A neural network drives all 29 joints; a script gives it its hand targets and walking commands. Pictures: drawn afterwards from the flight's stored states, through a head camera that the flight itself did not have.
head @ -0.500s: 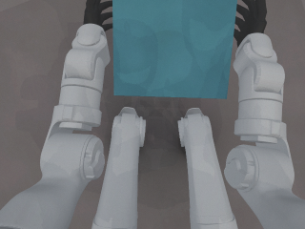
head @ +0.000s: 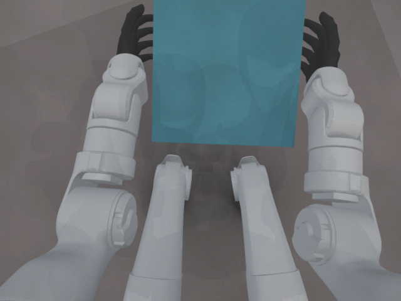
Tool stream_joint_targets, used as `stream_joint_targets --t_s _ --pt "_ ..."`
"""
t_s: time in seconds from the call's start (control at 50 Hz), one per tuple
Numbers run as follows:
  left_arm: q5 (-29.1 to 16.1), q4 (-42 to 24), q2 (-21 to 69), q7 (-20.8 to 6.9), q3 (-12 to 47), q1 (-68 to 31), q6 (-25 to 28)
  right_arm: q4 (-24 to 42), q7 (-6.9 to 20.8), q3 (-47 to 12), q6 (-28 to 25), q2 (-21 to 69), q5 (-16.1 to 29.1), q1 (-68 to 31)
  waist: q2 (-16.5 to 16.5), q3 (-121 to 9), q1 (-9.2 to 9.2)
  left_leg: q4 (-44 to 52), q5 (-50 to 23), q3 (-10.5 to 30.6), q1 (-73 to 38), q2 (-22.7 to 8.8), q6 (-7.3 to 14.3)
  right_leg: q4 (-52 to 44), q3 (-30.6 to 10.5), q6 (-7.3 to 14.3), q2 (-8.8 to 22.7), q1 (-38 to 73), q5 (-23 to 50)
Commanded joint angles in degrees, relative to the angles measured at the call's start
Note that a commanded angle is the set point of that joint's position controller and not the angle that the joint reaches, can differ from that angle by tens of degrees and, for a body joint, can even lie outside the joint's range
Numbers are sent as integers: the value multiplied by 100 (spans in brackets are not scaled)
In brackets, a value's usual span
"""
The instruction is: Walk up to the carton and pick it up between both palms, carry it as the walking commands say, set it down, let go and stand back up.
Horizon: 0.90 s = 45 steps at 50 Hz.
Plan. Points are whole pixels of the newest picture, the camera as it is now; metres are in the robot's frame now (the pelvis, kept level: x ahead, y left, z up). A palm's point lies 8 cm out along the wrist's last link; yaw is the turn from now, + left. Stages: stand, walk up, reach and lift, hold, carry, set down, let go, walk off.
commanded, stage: reach and lift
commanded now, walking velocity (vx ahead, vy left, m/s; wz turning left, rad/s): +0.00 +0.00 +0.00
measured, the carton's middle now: (222, 67) +0.51 -0.03 -0.14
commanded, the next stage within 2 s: none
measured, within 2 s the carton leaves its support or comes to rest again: neither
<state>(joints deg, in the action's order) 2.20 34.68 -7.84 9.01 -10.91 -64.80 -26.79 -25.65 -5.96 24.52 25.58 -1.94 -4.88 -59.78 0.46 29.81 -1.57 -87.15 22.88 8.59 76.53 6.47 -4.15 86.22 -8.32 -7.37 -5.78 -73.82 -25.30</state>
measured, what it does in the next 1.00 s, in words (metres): rises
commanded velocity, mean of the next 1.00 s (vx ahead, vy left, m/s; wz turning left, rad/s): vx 0.00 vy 0.00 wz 0.00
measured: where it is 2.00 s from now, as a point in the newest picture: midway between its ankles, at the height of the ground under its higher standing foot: (209, 204)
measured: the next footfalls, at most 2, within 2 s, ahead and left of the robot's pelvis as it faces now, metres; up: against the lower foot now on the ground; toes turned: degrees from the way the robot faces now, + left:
none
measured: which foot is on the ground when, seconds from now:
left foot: down 0.00-1.00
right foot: down 0.00-1.00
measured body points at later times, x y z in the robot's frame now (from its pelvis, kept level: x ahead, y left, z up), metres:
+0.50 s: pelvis +0.01 +0.00 +0.06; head +0.26 +0.00 +0.43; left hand +0.50 +0.13 +0.00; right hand +0.47 -0.18 +0.01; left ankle +0.17 +0.13 -0.54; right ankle +0.15 -0.17 -0.54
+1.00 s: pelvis +0.09 +0.00 +0.14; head +0.17 +0.01 +0.58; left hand +0.48 +0.13 +0.12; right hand +0.46 -0.18 +0.13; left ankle +0.17 +0.13 -0.54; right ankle +0.15 -0.17 -0.54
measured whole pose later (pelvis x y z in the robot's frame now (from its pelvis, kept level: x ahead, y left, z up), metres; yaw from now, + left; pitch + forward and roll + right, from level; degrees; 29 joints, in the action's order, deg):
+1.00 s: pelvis +0.09 +0.00 +0.14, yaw +0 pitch +14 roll -1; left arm 14.4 41.6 3.9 5.9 -18.0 -37.5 -26.2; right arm -34.5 -2.2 28.9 24.0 7.8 -16.5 -34.2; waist -0.7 -3.9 -1.8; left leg -51.9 17.7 8.8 48.0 3.8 -2.4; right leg 50.8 -9.7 -4.5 -3.3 -46.1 -18.8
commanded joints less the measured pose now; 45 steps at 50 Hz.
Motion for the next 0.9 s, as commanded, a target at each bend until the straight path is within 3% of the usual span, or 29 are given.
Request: stream_joint_targets --t_s 0.0,0.02,0.04,0.06,0.08,0.1,0.12,0.18,0.2,0.22,0.24,0.26,0.28,0.34,0.42,0.46,0.54,0.58,0.6,0.62,0.68,0.72,0.76,0.78,0.8,0.82,0.84,0.86,0.88 --pt "-1406 -1575 6796 -1909 3608 -4540 460 515 1768 -4667 -132 6385 1422 -4629 56 -13463 -219 1388 -179 -1002 -3868 253 278 -1233 1273 512 -318 2484 491" --pt "-1317 -1353 6825 -1903 3491 -4367 425 527 1769 -4699 -113 6226 1402 -4757 82 -13498 -104 1445 -200 -990 -4031 249 247 -1246 1314 527 -301 2439 359" --pt "-1397 -1483 6861 -1898 3639 -4375 402 832 1754 -4701 -143 6169 1426 -4919 124 -13694 -290 1485 -64 -898 -4291 244 252 -1285 1315 538 -317 2472 350" --pt "-1354 -1486 6719 -1890 3566 -4405 391 639 1734 -4739 -100 6238 1435 -4771 121 -13490 -128 1526 -106 -940 -4137 255 253 -1288 1301 519 -296 2466 342" --pt "-1363 -1482 6824 -1896 3573 -4340 392 360 1772 -4552 -55 6232 1319 -4488 127 -13418 -299 1617 47 -883 -4218 225 263 -1391 1312 547 -307 2489 267" --pt "-1461 -1819 6712 -1919 3626 -4597 429 606 1762 -4735 -42 6462 1444 -4430 34 -13762 -176 1722 -193 -923 -4392 251 314 -1493 1258 505 -293 2926 530" --pt "-1417 -1717 6815 -1904 3641 -4380 396 434 1753 -4627 -40 6300 1393 -4322 213 -13556 -312 1717 -133 -897 -4377 213 271 -1502 1283 524 -314 2684 467" --pt "-1401 -1627 7012 -1914 3615 -4155 419 614 1761 -4655 -94 6366 1400 -4227 255 -13483 -283 1905 -344 -887 -4724 250 259 -1653 1278 548 -330 2939 703" --pt "-1322 -1350 6917 -1919 3533 -4038 425 615 1767 -4647 -124 6251 1388 -4394 169 -13131 -200 1941 -228 -858 -4624 228 266 -1695 1236 541 -290 2732 504" --pt "-1377 -1582 6954 -1936 3561 -4104 469 432 1776 -4644 -93 6411 1319 -4068 9 -13187 -332 1985 -410 -855 -4701 252 291 -1813 1227 544 -305 2982 667" --pt "-1251 -1441 6867 -1933 3561 -3992 479 604 1804 -4762 -140 6263 1285 -4177 41 -13143 -177 1982 -338 -875 -4622 227 254 -1804 1214 562 -298 2916 595" --pt "-1333 -1870 6987 -1924 3741 -4001 470 822 1789 -4891 -131 6494 1467 -4083 205 -13608 -153 2087 -522 -914 -5020 264 255 -1914 1172 550 -322 3446 871" --pt "-1184 -1316 6833 -1953 3490 -3766 476 669 1774 -4817 -161 6323 1314 -4186 -60 -12965 -170 2067 -336 -900 -4438 254 313 -1902 1164 529 -258 3099 607" --pt "-1199 -1432 6830 -1973 3574 -3765 518 634 1793 -4932 -160 6417 1396 -4112 -14 -12753 -24 2300 -273 -899 -4538 239 316 -2061 1142 509 -257 3386 595" --pt "-1209 -1640 6856 -2024 3679 -3914 519 568 1769 -4784 -138 6498 1282 -3886 37 -12920 -232 2470 -122 -853 -4795 231 290 -2290 1116 513 -257 3670 497" --pt "-1152 -1725 6736 -2040 3567 -4086 542 555 1816 -4821 -122 6512 1306 -4055 119 -12735 -76 2654 -156 -845 -4934 220 302 -2450 1093 522 -224 3668 519" --pt "-1118 -1262 6994 -2096 3536 -3372 463 581 1838 -4784 -126 6506 1303 -3798 39 -12429 -99 2919 -256 -825 -5183 206 334 -2696 1095 519 -243 3918 605" --pt "-1146 -1592 7094 -2127 3656 -3414 502 665 1856 -4864 -152 6726 1325 -3653 51 -12743 -61 2964 -716 -856 -5347 219 310 -2800 1029 547 -235 4386 1055" --pt "-1108 -1632 6942 -2119 3602 -3620 556 304 1876 -4759 -108 6646 1138 -3375 -13 -12423 -192 2997 -513 -837 -5252 200 293 -2892 1015 551 -221 4183 808" --pt "-1182 -1857 6990 -2109 3738 -3644 553 832 1860 -4835 -167 6713 1244 -3510 -8 -12779 -149 3026 -736 -824 -5500 219 274 -2893 1005 556 -260 4538 1144" --pt "-876 -995 7185 -2138 3393 -2859 545 210 1927 -4594 -191 6706 1042 -3241 -25 -11378 -61 3274 -540 -759 -5224 151 297 -3072 1045 559 -242 3987 851" --pt "-871 -962 7325 -2149 3346 -2605 566 333 1925 -4733 -209 6839 1028 -3053 -80 -11280 -52 3361 -758 -823 -5325 148 315 -3232 954 578 -205 4299 1043" --pt "-632 -656 7242 -2211 2865 -2573 584 -484 1945 -4127 -171 6962 730 -2594 -87 -9771 19 3595 -343 -797 -4866 85 346 -3452 881 578 -164 3817 579" --pt "-715 -1137 7471 -2178 3036 -2534 585 -109 1971 -4236 -189 7230 899 -2500 57 -10047 8 3664 -740 -769 -5460 117 334 -3526 863 562 -199 4021 1025" --pt "-476 -667 7310 -2203 2681 -2408 582 -640 1990 -3917 -170 7150 654 -2228 83 -8883 69 3792 -413 -747 -4902 66 403 -3644 781 622 -145 3603 699" --pt "-544 -880 7426 -2231 2661 -2260 592 -237 2021 -4054 -198 7235 799 -2435 -78 -9195 106 3918 -570 -738 -5361 81 455 -3820 794 586 -142 4011 801" --pt "-198 -38 7351 -2251 2295 -1948 537 -1061 2037 -3433 -168 6996 380 -2047 -64 -7740 -3 3978 -46 -718 -4633 16 459 -3930 727 649 -99 3295 312" --pt "-189 -215 7650 -2273 2350 -1791 563 -740 2057 -3484 -220 7049 329 -1926 -31 -8033 -68 4182 -379 -594 -5080 54 440 -4019 808 648 -161 3600 713" --pt "-145 -80 7597 -2295 2246 -1810 542 -992 2082 -3315 -175 7027 172 -1762 -67 -7673 -96 4256 -80 -642 -4814 26 405 -4182 739 694 -139 3658 474"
